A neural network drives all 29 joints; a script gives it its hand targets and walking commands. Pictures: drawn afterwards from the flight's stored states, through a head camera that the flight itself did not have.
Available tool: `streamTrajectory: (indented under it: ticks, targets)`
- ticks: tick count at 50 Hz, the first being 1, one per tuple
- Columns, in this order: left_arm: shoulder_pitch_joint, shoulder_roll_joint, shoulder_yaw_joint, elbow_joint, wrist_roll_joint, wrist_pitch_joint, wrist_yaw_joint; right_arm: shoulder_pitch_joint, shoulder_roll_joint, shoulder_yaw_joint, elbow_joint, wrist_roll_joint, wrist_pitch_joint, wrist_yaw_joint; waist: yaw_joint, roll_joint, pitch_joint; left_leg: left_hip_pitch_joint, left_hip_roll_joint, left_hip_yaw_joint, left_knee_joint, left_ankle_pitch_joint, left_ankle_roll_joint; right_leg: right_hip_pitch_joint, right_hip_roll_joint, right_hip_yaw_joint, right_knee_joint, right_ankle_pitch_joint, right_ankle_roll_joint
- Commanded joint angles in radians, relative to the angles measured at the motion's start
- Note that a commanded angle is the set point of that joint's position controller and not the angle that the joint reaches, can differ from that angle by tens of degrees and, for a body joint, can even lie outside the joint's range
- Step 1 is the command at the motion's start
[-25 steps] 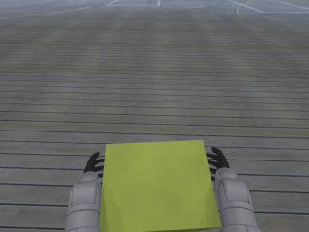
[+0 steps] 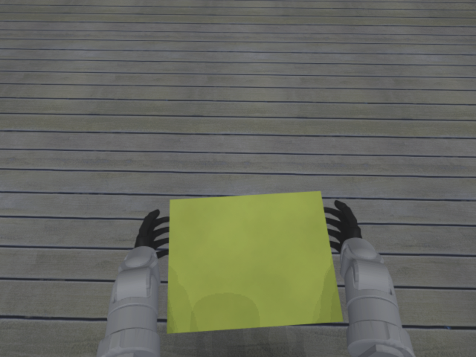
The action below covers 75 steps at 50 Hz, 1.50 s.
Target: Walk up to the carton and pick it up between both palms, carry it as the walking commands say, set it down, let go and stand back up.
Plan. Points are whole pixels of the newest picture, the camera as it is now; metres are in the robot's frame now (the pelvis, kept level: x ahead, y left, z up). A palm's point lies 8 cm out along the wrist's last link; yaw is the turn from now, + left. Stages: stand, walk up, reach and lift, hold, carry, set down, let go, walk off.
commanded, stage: set down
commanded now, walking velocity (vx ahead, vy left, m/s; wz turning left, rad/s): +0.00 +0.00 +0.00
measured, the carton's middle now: (247, 262) +0.31 -0.02 -0.14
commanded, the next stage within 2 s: none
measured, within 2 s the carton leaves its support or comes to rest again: neither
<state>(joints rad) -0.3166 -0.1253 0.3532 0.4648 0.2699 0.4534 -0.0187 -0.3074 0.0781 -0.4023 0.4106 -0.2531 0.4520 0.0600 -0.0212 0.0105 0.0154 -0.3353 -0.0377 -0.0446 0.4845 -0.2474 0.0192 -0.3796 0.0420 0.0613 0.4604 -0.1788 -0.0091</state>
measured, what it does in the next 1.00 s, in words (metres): lowers itself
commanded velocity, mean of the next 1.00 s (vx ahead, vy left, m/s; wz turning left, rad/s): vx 0.00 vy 0.00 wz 0.00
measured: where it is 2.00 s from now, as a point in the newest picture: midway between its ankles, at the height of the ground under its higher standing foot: outside the picture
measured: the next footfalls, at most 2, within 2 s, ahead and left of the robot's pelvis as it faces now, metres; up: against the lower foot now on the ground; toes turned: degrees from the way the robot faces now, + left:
none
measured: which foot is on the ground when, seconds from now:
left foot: down 0.00-1.00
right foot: down 0.00-1.00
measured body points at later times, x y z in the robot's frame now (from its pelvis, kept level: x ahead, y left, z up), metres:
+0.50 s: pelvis -0.05 +0.00 -0.06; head +0.12 -0.01 +0.36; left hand +0.34 +0.16 -0.12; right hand +0.33 -0.21 -0.12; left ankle -0.01 +0.11 -0.74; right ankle +0.03 -0.11 -0.74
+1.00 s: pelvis -0.05 -0.02 -0.13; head +0.17 -0.03 +0.26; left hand +0.38 +0.15 -0.22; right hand +0.36 -0.21 -0.21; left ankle -0.01 +0.11 -0.74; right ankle +0.03 -0.11 -0.74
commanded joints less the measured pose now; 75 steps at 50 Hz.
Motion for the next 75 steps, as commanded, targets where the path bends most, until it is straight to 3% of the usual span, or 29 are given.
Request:
streamTrajectory:
  ticks: [1,2,9,11,12,15,16,17,18,19,25,27,28,29,34,42,46,52,54,57,58,61,62,64,66,67,69,74,75]
  targets:
    - [-0.496,-0.780,-0.524,-0.060,-0.182,-0.100,-0.254,-0.458,0.785,0.571,-0.001,0.172,-0.071,0.252,0.021,0.009,-0.543,0.003,-0.037,-0.042,0.047,0.432,-0.020,0.205,0.025,0.055,0.086,0.454,-0.014]
    - [-0.524,-0.763,-0.511,-0.053,-0.180,-0.112,-0.254,-0.509,0.808,0.570,-0.013,0.166,-0.081,0.242,0.015,-0.040,-0.554,-0.033,-0.042,-0.037,0.056,0.381,-0.011,0.205,0.028,0.053,0.097,0.428,-0.004]
    - [-0.573,-0.749,-0.547,-0.052,-0.189,-0.175,-0.267,-0.441,0.806,0.545,0.053,0.131,-0.135,0.228,-0.034,-0.021,-0.666,-0.204,-0.052,-0.019,0.146,0.365,-0.028,0.135,0.035,0.063,0.170,0.490,-0.009]
    - [-0.622,-0.759,-0.530,-0.030,-0.194,-0.180,-0.260,-0.534,0.789,0.576,0.036,0.158,-0.153,0.231,-0.002,0.017,-0.673,-0.235,-0.059,-0.021,0.166,0.357,-0.024,0.074,0.036,0.048,0.210,0.437,-0.009]
    - [-0.582,-0.768,-0.509,0.033,-0.185,-0.177,-0.270,-0.564,0.758,0.569,0.006,0.148,-0.162,0.233,-0.032,-0.014,-0.685,-0.235,-0.054,-0.035,0.170,0.330,-0.021,0.040,0.038,0.036,0.211,0.399,-0.004]
    - [-0.697,-0.794,-0.524,0.041,-0.192,-0.187,-0.271,-0.637,0.775,0.563,0.022,0.147,-0.170,0.245,-0.030,-0.007,-0.720,-0.311,-0.058,-0.019,0.210,0.250,-0.023,-0.044,0.050,0.026,0.248,0.302,-0.009]
    - [-0.670,-0.784,-0.516,0.036,-0.173,-0.183,-0.274,-0.664,0.808,0.589,0.025,0.161,-0.166,0.254,0.013,-0.001,-0.757,-0.310,-0.063,-0.015,0.230,0.266,-0.014,-0.071,0.048,0.030,0.266,0.293,-0.007]
    - [-0.719,-0.811,-0.503,0.043,-0.183,-0.174,-0.279,-0.692,0.788,0.574,0.017,0.150,-0.166,0.255,-0.025,-0.011,-0.761,-0.339,-0.066,-0.009,0.240,0.204,-0.020,-0.094,0.059,0.005,0.279,0.231,-0.006]
    - [-0.712,-0.807,-0.494,0.053,-0.176,-0.174,-0.275,-0.712,0.808,0.573,0.041,0.164,-0.161,0.268,0.002,-0.005,-0.768,-0.313,-0.058,-0.018,0.245,0.206,-0.013,-0.169,0.057,0.006,0.297,0.186,-0.004]
    - [-0.763,-0.793,-0.487,0.073,-0.181,-0.169,-0.283,-0.744,0.779,0.554,0.039,0.158,-0.162,0.271,-0.032,-0.014,-0.782,-0.366,-0.056,-0.014,0.270,0.169,-0.018,-0.192,0.056,0.004,0.301,0.166,-0.009]
    - [-0.922,-0.819,-0.491,0.057,-0.207,-0.133,-0.296,-0.886,0.828,0.567,0.074,0.178,-0.118,0.304,-0.007,-0.024,-0.868,-0.429,-0.063,0.002,0.334,0.034,-0.014,-0.297,0.058,-0.020,0.373,0.016,-0.003]
    - [-0.871,-0.816,-0.447,0.117,-0.186,-0.121,-0.302,-0.922,0.816,0.570,0.051,0.173,-0.106,0.308,0.016,-0.031,-0.898,-0.472,-0.074,0.011,0.357,0.051,-0.004,-0.281,0.054,-0.027,0.403,0.028,-0.001]
    - [-0.916,-0.816,-0.452,0.118,-0.187,-0.117,-0.309,-0.907,0.840,0.527,0.109,0.161,-0.093,0.303,-0.028,-0.041,-0.872,-0.519,-0.068,0.006,0.367,-0.011,-0.004,-0.310,0.054,-0.022,0.406,-0.016,0.001]
    - [-0.954,-0.815,-0.449,0.091,-0.205,-0.114,-0.308,-0.920,0.856,0.555,0.118,0.177,-0.081,0.310,0.017,-0.052,-0.908,-0.510,-0.065,0.004,0.380,0.003,0.000,-0.314,0.054,-0.017,0.427,-0.011,0.002]
    - [-0.980,-0.831,-0.434,0.100,-0.206,-0.118,-0.307,-0.955,0.836,0.507,0.159,0.197,-0.093,0.324,0.012,0.003,-0.960,-0.538,-0.071,-0.007,0.437,0.063,-0.012,-0.461,0.056,-0.028,0.506,0.031,-0.001]
    - [-1.000,-0.855,-0.453,0.112,-0.234,-0.126,-0.298,-0.912,0.815,0.481,0.152,0.156,-0.104,0.310,-0.078,-0.010,-1.053,-0.672,-0.082,0.011,0.543,0.135,-0.033,-0.551,0.067,-0.044,0.595,0.120,0.003]
    - [-1.051,-0.795,-0.496,0.057,-0.279,-0.160,-0.307,-0.951,0.894,0.580,0.079,0.212,-0.115,0.275,-0.028,-0.053,-1.222,-0.836,-0.107,0.049,0.615,0.146,-0.016,-0.368,0.057,0.000,0.648,0.281,0.027]
    - [-1.032,-0.715,-0.436,0.129,-0.260,-0.170,-0.306,-1.025,0.855,0.646,0.066,0.260,-0.123,0.231,0.060,-0.060,-1.196,-1.040,-0.118,0.067,0.689,0.072,-0.001,-0.391,0.046,0.041,0.717,0.276,0.040]
    - [-1.002,-0.725,-0.445,0.142,-0.258,-0.180,-0.295,-1.029,0.802,0.645,0.063,0.267,-0.141,0.231,0.058,-0.075,-1.205,-1.020,-0.111,0.059,0.706,0.145,-0.007,-0.462,0.056,0.019,0.742,0.312,0.037]
    - [-1.106,-0.734,-0.486,0.109,-0.307,-0.175,-0.289,-1.047,0.785,0.604,0.084,0.245,-0.137,0.214,-0.029,-0.085,-1.257,-1.020,-0.108,0.050,0.719,0.065,-0.018,-0.480,0.069,-0.015,0.757,0.220,0.035]
    - [-1.067,-0.745,-0.465,0.125,-0.289,-0.172,-0.279,-1.077,0.792,0.623,0.070,0.264,-0.140,0.217,0.018,-0.080,-1.259,-0.975,-0.105,0.057,0.719,0.110,-0.014,-0.531,0.074,-0.027,0.770,0.218,0.042]
    - [-1.094,-0.771,-0.474,0.119,-0.320,-0.163,-0.273,-1.016,0.739,0.555,0.155,0.225,-0.135,0.209,-0.055,-0.061,-1.212,-1.027,-0.113,0.053,0.739,0.082,-0.038,-0.578,0.073,-0.042,0.774,0.171,0.028]
    - [-1.114,-0.724,-0.444,0.128,-0.309,-0.164,-0.266,-1.065,0.749,0.547,0.176,0.237,-0.133,0.212,-0.017,-0.073,-1.173,-1.000,-0.110,0.050,0.747,0.039,-0.028,-0.648,0.073,-0.049,0.781,0.100,0.035]
    - [-1.128,-0.766,-0.455,0.136,-0.301,-0.166,-0.258,-1.060,0.747,0.502,0.190,0.215,-0.140,0.217,-0.059,-0.026,-1.150,-1.019,-0.112,0.051,0.766,0.044,-0.034,-0.718,0.078,-0.046,0.802,0.082,0.026]
    - [-1.175,-0.726,-0.459,0.120,-0.299,-0.170,-0.250,-1.094,0.740,0.488,0.207,0.220,-0.146,0.224,-0.056,-0.017,-1.174,-1.020,-0.110,0.048,0.794,0.048,-0.039,-0.779,0.080,-0.060,0.837,0.079,0.028]
    - [-1.175,-0.738,-0.463,0.104,-0.304,-0.178,-0.244,-1.103,0.761,0.528,0.161,0.253,-0.153,0.222,-0.016,0.011,-1.233,-1.024,-0.112,0.078,0.822,0.075,-0.039,-0.734,0.081,-0.037,0.845,0.118,0.028]
    - [-1.225,-0.691,-0.472,0.120,-0.318,-0.182,-0.234,-1.114,0.734,0.514,0.198,0.251,-0.151,0.219,-0.036,0.002,-1.218,-1.045,-0.113,0.065,0.840,0.073,-0.039,-0.762,0.078,-0.043,0.865,0.123,0.030]
    - [-1.220,-0.720,-0.475,0.150,-0.310,-0.184,-0.202,-1.198,0.700,0.517,0.171,0.273,-0.161,0.220,-0.010,0.062,-1.262,-1.024,-0.121,0.064,0.878,0.077,-0.042,-0.857,0.075,-0.058,0.932,0.088,0.025]
    - [-1.266,-0.719,-0.489,0.120,-0.324,-0.183,-0.191,-1.184,0.692,0.513,0.203,0.263,-0.154,0.224,-0.045,0.054,-1.273,-0.992,-0.119,0.054,0.881,0.072,-0.050,-0.873,0.077,-0.075,0.947,0.070,0.026]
